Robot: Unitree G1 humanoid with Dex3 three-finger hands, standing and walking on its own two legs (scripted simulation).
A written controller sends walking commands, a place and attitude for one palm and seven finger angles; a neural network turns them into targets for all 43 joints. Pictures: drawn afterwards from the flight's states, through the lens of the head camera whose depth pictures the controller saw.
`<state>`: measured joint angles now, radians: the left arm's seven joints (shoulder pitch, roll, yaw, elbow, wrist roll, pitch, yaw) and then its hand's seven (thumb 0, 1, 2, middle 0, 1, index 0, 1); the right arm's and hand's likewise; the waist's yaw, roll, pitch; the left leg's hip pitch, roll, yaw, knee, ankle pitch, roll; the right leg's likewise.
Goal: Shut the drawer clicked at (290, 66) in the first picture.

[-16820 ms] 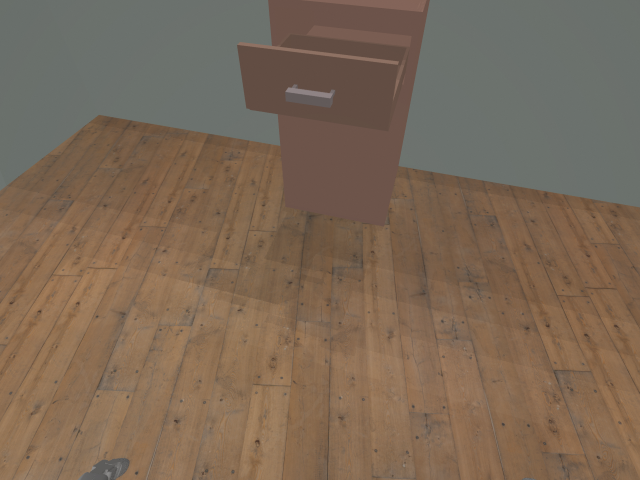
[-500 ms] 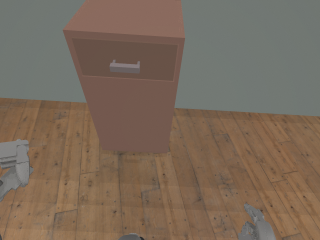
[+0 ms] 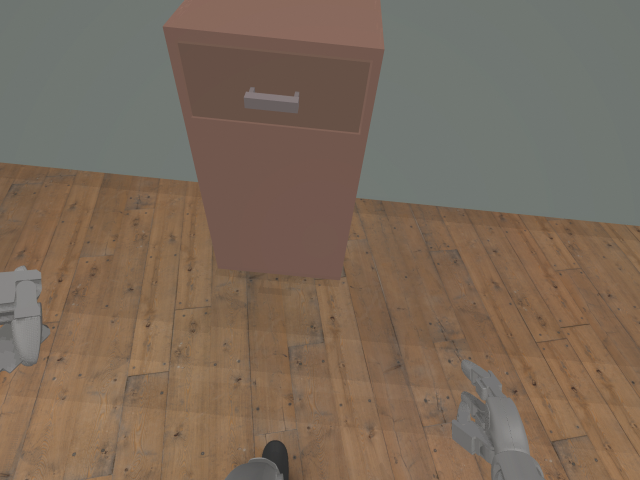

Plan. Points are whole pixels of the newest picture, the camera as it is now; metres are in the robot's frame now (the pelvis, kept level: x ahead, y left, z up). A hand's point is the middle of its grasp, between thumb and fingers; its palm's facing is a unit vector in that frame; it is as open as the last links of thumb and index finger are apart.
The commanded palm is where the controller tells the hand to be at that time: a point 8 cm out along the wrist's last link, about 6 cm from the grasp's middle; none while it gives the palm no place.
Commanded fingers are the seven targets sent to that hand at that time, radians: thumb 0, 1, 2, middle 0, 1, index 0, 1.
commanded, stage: stop stepping back and stand still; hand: left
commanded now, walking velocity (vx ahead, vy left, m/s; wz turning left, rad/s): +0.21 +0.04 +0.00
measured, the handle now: (273, 97) +0.88 +0.18 +0.00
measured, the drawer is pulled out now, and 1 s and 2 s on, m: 0.00 0.00 0.00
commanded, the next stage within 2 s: let the arm hang, fingers relaxed in 0.86 s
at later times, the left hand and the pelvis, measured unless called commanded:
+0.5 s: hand out of the picture +0.11 +0.25 +0.18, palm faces +0.26 -0.83 -0.49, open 3.3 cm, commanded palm +0.07 +0.30 +0.19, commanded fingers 0.00 0.90 0.90 -1.40 -1.60 -1.40 -1.60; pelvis -0.08 +0.03 +0.01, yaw -4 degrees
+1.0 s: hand out of the picture +0.15 +0.28 +0.14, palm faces +0.26 -0.82 -0.50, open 3.2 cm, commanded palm none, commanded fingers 0.00 0.90 0.90 -1.28 -1.47 -1.28 -1.47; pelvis -0.06 +0.05 +0.01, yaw -3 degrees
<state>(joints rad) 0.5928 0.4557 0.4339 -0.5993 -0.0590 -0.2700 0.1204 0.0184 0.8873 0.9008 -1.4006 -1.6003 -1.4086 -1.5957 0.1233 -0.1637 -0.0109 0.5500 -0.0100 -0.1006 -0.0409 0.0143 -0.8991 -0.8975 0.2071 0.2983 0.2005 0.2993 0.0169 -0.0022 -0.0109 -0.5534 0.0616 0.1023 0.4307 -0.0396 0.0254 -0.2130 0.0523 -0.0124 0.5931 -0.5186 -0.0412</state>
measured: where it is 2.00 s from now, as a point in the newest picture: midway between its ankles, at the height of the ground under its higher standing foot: outside the picture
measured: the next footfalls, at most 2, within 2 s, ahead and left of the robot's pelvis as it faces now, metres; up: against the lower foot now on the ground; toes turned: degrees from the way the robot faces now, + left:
left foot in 0.18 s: -0.01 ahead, +0.15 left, +0.00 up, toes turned -1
right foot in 0.46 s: -0.03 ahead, -0.06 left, +0.00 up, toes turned -6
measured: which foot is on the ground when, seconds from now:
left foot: down 0.00-0.00, up 0.02-0.16, down 0.18-1.00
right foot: down 0.00-0.20, up 0.22-0.44, down 0.46-1.00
